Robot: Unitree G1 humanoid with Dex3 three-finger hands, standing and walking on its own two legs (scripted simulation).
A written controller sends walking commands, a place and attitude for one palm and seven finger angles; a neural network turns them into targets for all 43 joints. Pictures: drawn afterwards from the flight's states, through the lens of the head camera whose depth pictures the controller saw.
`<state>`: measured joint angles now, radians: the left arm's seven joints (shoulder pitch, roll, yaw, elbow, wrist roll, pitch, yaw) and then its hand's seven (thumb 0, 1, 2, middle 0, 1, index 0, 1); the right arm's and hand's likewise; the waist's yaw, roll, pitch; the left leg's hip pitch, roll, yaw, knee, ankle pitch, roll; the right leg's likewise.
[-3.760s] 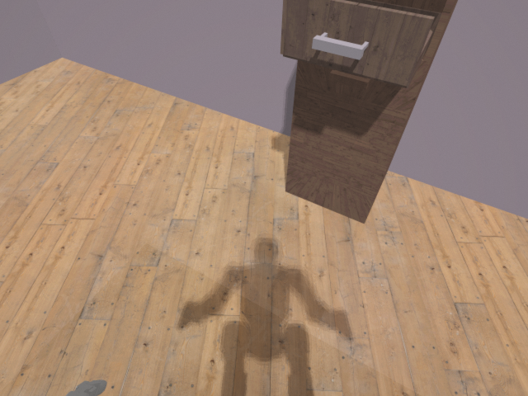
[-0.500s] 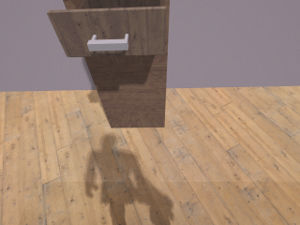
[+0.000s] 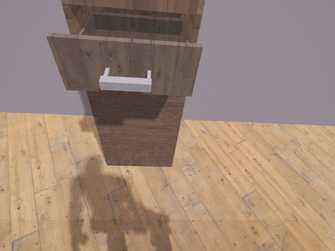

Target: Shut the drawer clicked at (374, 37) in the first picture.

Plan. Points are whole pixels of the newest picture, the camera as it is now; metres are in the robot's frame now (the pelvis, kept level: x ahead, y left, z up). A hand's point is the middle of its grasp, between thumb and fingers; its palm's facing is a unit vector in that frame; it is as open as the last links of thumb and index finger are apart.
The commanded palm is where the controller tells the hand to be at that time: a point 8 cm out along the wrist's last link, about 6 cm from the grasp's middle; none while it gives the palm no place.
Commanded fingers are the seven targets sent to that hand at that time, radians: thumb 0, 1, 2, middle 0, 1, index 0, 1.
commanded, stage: take the last steps up to it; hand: left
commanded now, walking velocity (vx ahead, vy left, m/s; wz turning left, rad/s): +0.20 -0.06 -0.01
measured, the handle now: (127, 78) +0.51 +0.15 +0.13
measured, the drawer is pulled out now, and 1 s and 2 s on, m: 0.20 0.20 0.20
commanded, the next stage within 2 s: come to a stop and stand still in 0.14 s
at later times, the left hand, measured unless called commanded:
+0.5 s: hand (129, 218) +0.24 +0.11 -0.16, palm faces +0.04 -0.98 -0.20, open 7.3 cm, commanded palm none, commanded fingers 0.00 0.90 0.90 -0.20 -0.30 -0.20 -0.30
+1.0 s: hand out of the picture +0.06 +0.24 -0.18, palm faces +0.12 -0.97 -0.22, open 7.4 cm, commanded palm none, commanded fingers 0.00 0.90 0.90 -0.20 -0.30 -0.20 -0.30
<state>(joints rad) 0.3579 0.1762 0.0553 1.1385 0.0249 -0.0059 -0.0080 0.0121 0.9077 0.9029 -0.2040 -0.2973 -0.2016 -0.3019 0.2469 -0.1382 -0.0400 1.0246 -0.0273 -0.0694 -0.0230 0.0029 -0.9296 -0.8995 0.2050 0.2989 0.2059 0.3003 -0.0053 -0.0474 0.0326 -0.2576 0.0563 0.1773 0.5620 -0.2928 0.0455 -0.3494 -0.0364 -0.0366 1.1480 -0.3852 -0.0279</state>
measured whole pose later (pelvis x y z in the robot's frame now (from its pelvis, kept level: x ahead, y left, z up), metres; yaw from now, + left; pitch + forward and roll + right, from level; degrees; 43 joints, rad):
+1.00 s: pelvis +0.07 +0.03 +0.01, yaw +2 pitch +0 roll -1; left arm 0.29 0.25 0.08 1.05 0.02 0.06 0.03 0.01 0.91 0.90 -0.20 -0.30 -0.20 -0.30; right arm 0.24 -0.14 -0.02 1.02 -0.02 0.02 -0.03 0.01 -0.92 -0.90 0.21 0.30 0.21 0.30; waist 0.03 -0.06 0.01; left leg -0.21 -0.01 0.08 0.43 -0.24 0.06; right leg -0.44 -0.02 0.04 1.01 -0.33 0.04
